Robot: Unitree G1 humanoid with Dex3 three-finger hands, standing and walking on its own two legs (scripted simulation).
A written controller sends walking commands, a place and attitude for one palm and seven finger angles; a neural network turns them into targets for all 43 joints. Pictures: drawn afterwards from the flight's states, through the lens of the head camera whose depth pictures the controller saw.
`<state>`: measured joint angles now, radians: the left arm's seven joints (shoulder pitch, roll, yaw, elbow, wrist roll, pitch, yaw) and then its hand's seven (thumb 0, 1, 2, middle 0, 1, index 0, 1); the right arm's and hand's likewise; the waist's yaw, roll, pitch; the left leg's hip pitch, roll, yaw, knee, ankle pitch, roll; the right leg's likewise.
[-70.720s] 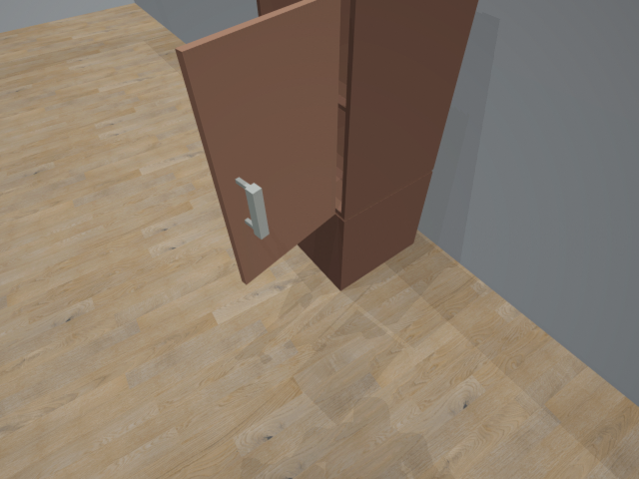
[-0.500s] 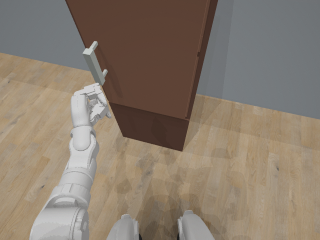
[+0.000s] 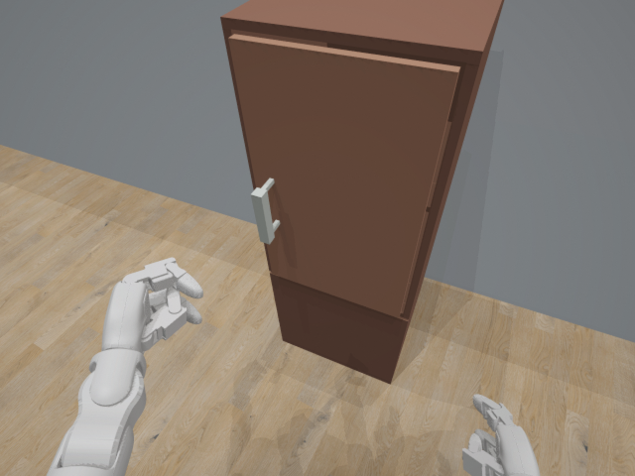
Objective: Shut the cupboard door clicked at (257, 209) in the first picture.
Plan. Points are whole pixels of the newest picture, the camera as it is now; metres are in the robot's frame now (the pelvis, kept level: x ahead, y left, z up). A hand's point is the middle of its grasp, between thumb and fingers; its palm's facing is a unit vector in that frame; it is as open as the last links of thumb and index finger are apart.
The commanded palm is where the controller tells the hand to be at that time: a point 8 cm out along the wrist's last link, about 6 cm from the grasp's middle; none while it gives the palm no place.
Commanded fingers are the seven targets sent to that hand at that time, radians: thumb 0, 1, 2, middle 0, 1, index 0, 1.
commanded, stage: draw the hand back to the body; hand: left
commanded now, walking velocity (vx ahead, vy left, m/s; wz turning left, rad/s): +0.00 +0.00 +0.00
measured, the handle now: (268, 210) +0.63 +0.15 -0.07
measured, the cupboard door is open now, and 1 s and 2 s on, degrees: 0 0 0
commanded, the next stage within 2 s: step back with the hand held close in 0.84 s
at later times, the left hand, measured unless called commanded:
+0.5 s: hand (21, 323) +0.21 +0.27 +0.19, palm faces +0.47 -0.76 -0.45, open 6.4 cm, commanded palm +0.16 +0.30 +0.19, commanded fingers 0.00 0.90 0.90 -0.20 -0.30 -0.20 -0.30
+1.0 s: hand (31, 328) +0.21 +0.27 +0.18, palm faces +0.46 -0.78 -0.42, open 7.4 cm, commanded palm +0.15 +0.30 +0.19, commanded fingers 0.00 0.90 0.90 -0.20 -0.30 -0.20 -0.30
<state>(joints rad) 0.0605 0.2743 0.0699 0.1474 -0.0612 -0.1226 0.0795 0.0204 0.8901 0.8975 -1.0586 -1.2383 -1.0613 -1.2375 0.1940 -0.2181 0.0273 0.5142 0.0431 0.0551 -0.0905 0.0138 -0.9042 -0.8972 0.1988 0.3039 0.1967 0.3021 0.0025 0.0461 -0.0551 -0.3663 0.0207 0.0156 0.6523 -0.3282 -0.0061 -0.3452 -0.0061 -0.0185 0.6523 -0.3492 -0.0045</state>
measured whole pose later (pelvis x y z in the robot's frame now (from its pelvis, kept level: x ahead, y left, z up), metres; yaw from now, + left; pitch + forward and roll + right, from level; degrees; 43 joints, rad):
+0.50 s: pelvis +0.03 +0.00 +0.02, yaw +0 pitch -2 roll +0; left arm 0.48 0.37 0.37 -0.39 -0.07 -0.08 0.10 0.02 0.89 0.90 -0.39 -0.50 -0.39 -0.50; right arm 0.20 -0.22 0.03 0.61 0.01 -0.07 -0.07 0.02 -0.90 -0.90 0.20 0.30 0.20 0.30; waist 0.07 0.08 -0.03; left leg -0.13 0.01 0.01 0.45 -0.27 0.00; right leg -0.10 -0.01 -0.03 0.43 -0.29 0.00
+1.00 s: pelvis +0.01 +0.00 +0.02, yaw +0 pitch -4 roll +0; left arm 0.45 0.35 0.37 -0.35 -0.07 -0.10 0.10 0.02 0.89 0.90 -0.21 -0.31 -0.21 -0.31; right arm 0.20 -0.22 0.02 0.63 0.01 -0.10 -0.08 0.02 -0.90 -0.90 0.20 0.30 0.20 0.30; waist 0.05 0.08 0.00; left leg -0.12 0.03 0.02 0.44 -0.25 -0.01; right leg -0.09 0.00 -0.02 0.42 -0.26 0.00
